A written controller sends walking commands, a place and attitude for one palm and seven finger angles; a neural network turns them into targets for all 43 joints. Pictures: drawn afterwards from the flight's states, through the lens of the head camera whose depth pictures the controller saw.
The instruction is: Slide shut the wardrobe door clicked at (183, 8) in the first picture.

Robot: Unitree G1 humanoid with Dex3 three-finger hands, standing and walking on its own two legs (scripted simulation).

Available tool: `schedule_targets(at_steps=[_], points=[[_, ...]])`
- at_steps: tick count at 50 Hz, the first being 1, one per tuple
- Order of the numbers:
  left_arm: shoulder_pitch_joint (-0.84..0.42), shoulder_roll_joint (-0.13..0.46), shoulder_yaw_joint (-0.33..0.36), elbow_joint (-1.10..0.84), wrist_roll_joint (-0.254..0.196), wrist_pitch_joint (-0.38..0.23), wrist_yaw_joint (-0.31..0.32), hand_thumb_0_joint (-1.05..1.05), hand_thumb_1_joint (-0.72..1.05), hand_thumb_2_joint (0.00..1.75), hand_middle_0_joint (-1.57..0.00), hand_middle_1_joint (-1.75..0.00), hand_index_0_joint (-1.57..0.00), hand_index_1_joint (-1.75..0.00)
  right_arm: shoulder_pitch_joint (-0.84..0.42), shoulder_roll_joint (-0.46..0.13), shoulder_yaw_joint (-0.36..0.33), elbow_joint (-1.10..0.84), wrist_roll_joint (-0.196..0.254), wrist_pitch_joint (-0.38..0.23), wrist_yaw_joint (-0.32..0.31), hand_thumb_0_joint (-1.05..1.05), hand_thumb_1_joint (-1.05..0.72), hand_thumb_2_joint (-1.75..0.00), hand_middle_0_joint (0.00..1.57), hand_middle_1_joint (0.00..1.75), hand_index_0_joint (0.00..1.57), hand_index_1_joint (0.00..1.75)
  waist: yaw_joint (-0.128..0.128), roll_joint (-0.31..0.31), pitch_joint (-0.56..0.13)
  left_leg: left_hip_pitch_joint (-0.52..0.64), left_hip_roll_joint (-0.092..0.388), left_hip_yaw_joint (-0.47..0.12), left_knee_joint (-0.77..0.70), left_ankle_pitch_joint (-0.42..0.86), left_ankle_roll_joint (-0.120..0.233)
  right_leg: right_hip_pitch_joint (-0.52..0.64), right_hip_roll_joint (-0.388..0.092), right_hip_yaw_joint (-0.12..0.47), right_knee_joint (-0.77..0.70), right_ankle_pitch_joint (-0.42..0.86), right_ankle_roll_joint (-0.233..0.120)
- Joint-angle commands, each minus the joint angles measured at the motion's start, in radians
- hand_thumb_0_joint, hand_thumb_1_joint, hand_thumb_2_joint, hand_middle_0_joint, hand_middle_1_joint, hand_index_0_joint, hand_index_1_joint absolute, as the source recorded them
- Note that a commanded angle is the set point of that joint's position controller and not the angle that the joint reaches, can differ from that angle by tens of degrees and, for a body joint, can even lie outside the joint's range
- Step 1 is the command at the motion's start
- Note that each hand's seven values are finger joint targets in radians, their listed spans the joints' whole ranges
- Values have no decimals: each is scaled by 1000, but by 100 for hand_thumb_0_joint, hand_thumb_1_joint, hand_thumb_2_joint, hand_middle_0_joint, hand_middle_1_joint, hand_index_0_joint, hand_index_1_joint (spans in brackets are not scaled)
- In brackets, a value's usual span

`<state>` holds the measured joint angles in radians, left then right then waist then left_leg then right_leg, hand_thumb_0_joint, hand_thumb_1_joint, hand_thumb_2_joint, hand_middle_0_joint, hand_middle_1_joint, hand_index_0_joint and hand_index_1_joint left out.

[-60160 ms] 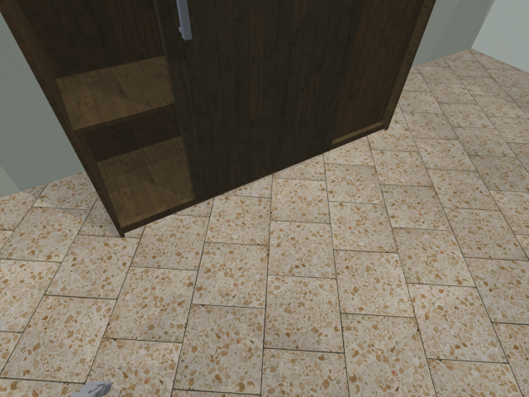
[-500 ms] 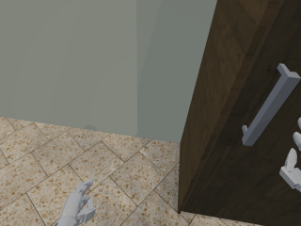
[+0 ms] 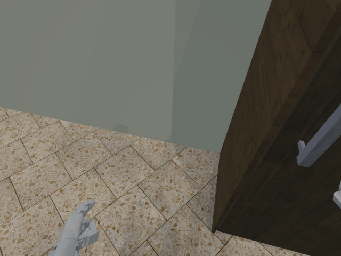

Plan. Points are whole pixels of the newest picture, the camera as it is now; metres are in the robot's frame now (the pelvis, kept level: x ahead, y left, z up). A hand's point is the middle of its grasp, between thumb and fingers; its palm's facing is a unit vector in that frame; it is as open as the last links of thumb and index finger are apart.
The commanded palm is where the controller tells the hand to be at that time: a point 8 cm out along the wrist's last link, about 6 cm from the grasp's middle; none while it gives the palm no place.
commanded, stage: step back with the hand held close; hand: right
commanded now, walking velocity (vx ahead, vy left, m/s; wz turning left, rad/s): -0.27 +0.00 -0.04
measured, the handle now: (328, 122) +0.35 -0.30 +0.18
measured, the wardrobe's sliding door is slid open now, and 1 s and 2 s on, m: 0.00 0.00 0.00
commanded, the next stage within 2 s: stop stepping back and stand still in 0.88 s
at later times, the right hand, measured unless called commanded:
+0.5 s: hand out of the picture +0.11 -0.34 +0.16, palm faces +0.49 +0.80 -0.35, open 7.5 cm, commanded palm +0.05 -0.37 +0.18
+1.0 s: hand out of the picture +0.02 -0.41 +0.19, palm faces +0.34 +0.88 -0.33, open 7.5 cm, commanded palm -0.06 -0.46 +0.18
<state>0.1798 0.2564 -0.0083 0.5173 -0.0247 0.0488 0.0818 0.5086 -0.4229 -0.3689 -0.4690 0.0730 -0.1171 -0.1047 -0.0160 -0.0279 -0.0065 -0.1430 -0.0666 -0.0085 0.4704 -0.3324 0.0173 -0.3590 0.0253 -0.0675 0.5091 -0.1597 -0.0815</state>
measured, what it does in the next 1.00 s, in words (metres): walks backwards: left foot, then right foot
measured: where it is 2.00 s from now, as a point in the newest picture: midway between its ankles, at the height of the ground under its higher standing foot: outside the picture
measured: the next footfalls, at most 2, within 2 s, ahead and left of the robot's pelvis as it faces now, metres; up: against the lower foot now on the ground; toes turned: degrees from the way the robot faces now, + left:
left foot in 0.74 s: -0.16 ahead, +0.05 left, -0.01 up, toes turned +4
right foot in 0.84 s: +0.01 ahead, -0.18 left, -0.01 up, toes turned +5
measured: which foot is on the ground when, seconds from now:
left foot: down 0.00-0.46, up 0.48-0.72, down 0.74-0.84, up 0.86-1.00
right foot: down 0.00-0.70, up 0.72-0.82, down 0.84-1.00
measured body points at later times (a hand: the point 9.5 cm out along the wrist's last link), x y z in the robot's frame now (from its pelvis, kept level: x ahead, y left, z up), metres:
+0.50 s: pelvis -0.08 -0.06 -0.01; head -0.08 -0.10 +0.43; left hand +0.11 +0.17 -0.08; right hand +0.08 -0.38 +0.18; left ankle -0.06 +0.10 -0.72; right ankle +0.05 -0.08 -0.73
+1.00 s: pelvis -0.21 -0.17 +0.00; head -0.19 -0.24 +0.44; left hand -0.05 +0.05 -0.06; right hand -0.01 -0.46 +0.21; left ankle -0.25 -0.02 -0.65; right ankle -0.04 -0.19 -0.73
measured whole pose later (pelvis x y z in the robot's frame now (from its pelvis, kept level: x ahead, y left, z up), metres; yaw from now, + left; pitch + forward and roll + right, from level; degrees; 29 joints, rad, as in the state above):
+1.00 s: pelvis -0.21 -0.17 +0.00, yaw +2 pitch -2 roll +7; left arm 0.18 0.13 -0.03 0.60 0.03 -0.11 0.02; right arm 0.42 -0.46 -0.44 -0.65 0.07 -0.19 -0.11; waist 0.02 0.03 0.09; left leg -0.40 -0.13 0.01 1.06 -0.53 0.03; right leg -0.42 0.01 0.04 0.41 0.01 -0.04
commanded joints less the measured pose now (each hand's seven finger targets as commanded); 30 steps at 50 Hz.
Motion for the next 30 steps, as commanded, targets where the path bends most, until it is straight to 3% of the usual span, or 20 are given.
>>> schedule_targets(at_steps=[1, 3, 6, 10, 12, 14, 16, 18, 19, 20, 21, 22, 23, 24, 25, 26, 27, 28, 29, 30], points=[[-92, 104, 38, -172, 0, -54, 7, 0, 90, 90, -20, -30, -20, -30, -3, -203, -175, -224, 3, -81, -36, 0, -90, -90, 20, 30, 20, 30, -11, -12, -159, -103, 127, -90, -44, 348, -66, 176, -141, 168, -35, 227, -3], [-90, 107, 40, -170, 3, -63, 8, 0, 90, 90, -20, -30, -20, -30, 3, -206, -181, -240, 4, -92, -39, 0, -90, -90, 20, 30, 20, 30, -9, -38, -151, -97, 120, -89, -44, 279, -55, 139, -148, 189, -65, 138, -2], [-88, 112, 42, -168, 10, -84, 10, 0, 90, 90, -20, -30, -20, -30, 16, -199, -183, -229, 1, -103, -42, 0, -90, -90, 20, 30, 20, 30, -9, -83, -107, -80, 87, -70, -35, 74, -20, 37, -166, 241, -181, -137, 7], [-80, 122, 47, -164, 20, -108, 12, 0, 90, 90, -20, -30, -20, -30, -5, -182, -180, -235, -14, -115, -41, 0, -90, -90, 20, 30, 20, 30, -13, -146, -77, 54, 22, -13, 33, -67, 16, -154, -194, 315, -360, -455, 34], [-74, 120, 51, -162, 18, -115, 11, 0, 90, 90, -20, -30, -20, -30, -16, -190, -185, -235, -14, -119, -40, 0, -90, -90, 20, 30, 20, 30, -18, -126, -91, 80, 17, -7, 29, -58, 21, -166, -184, 300, -353, -439, 45], [-54, 108, 51, -150, 17, -123, 5, 0, 90, 90, -20, -30, -20, -30, 12, -178, -168, -230, -10, -121, -41, 0, -90, -90, 20, 30, 20, 30, -12, -38, -116, -36, 71, -48, -78, -88, 41, -34, -130, 222, -232, -316, 68], [-41, 104, 54, -127, 13, -136, 2, 0, 90, 90, -20, -30, -20, -30, -4, -175, -148, -252, -6, -133, -48, 0, -90, -90, 20, 30, 20, 30, 4, 80, -116, -288, 198, -164, -207, -164, 108, 171, -60, 150, 37, -189, 79], [-24, 100, 56, -89, 15, -142, 0, 0, 90, 90, -20, -30, -20, -30, -55, -159, -121, -253, -13, -129, -58, 0, -90, -90, 20, 30, 20, 30, 22, 151, -91, -447, 326, -255, -251, -142, 156, 247, -43, 164, 267, -165, 78], [-21, 95, 52, -81, 15, -143, 1, 0, 90, 90, -20, -30, -20, -30, -93, -161, -116, -243, -23, -124, -64, 0, -90, -90, 20, 30, 20, 30, 31, 173, -50, -455, 337, -234, -226, -75, 148, 217, -41, 167, 289, -161, 74], [-30, 99, 48, -75, 15, -150, 5, 0, 90, 90, -20, -30, -20, -30, -139, -167, -113, -256, -29, -126, -67, 0, -90, -90, 20, 30, 20, 30, 38, 147, -22, -441, 316, -187, -167, 11, 125, 201, -52, 181, 228, -156, 67], [-50, 105, 41, -73, 15, -157, 13, 0, 90, 90, -20, -30, -20, -30, -186, -184, -121, -267, -31, -128, -67, 0, -90, -90, 20, 30, 20, 30, 36, 48, 14, -400, 237, -124, -74, 38, 83, 151, -74, 214, 57, -137, 60], [-89, 120, 38, -85, 18, -165, 25, 0, 90, 90, -20, -30, -20, -30, -232, -203, -136, -295, -32, -129, -65, 0, -90, -90, 20, 30, 20, 30, 21, -118, 30, -329, 110, -46, 41, 10, 20, 75, -131, 295, -140, -87, 43], [-113, 128, 37, -100, 16, -181, 22, 0, 90, 90, -20, -30, -20, -30, -198, -218, -172, -295, -38, -144, -64, 0, -90, -90, 20, 30, 20, 30, -10, -313, -35, -161, 1, 10, 265, -101, -17, -51, -281, 466, -361, -331, 16], [-84, 119, 44, -92, 27, -196, 14, 0, 90, 90, -20, -30, -20, -30, -209, -215, -192, -309, -47, -167, -59, 0, -90, -90, 20, 30, 20, 30, -7, -330, -91, 0, -54, -26, 491, -159, -13, -183, -341, 560, -494, -604, -1], [-65, 115, 56, -86, 45, -200, 6, 0, 90, 90, -20, -30, -20, -30, -194, -235, -222, -300, -40, -170, -57, 0, -90, -90, 20, 30, 20, 30, -18, -241, -101, -17, -68, -32, 580, -179, 2, -190, -331, 579, -523, -596, 61], [-64, 104, 63, -81, 48, -195, -11, 0, 90, 90, -20, -30, -20, -30, -170, -209, -200, -298, -31, -167, -50, 0, -90, -90, 20, 30, 20, 30, -28, -160, -122, -61, -71, -18, 581, -190, 16, -111, -298, 504, -503, -488, 198], [-84, 95, 66, -94, 41, -191, -21, 0, 90, 90, -20, -30, -20, -30, -144, -202, -188, -336, -19, -173, -45, 0, -90, -90, 20, 30, 20, 30, -40, -164, -161, -68, -54, 5, 510, -198, 21, -35, -260, 398, -468, -360, 225], [-71, 76, 62, -86, 40, -187, -30, 0, 90, 90, -20, -30, -20, -30, -84, -175, -167, -317, -18, -164, -43, 0, -90, -90, 20, 30, 20, 30, -38, -177, -165, -52, -54, 46, 442, -193, 21, -1, -224, 314, -464, -293, 170], [-50, 65, 57, -80, 32, -185, -38, 0, 90, 90, -20, -30, -20, -30, -35, -139, -137, -295, -18, -157, -39, 0, -90, -90, 20, 30, 20, 30, -31, -198, -171, -50, -60, 71, 389, -183, 23, 35, -198, 267, -454, -265, 141], [-53, 61, 54, -79, 28, -186, -44, 0, 90, 90, -20, -30, -20, -30, -18, -130, -116, -300, -14, -149, -35, 0, -90, -90, 20, 30, 20, 30, -30, -203, -185, -45, -70, 99, 331, -193, 26, 72, -181, 233, -466, -246, 147]])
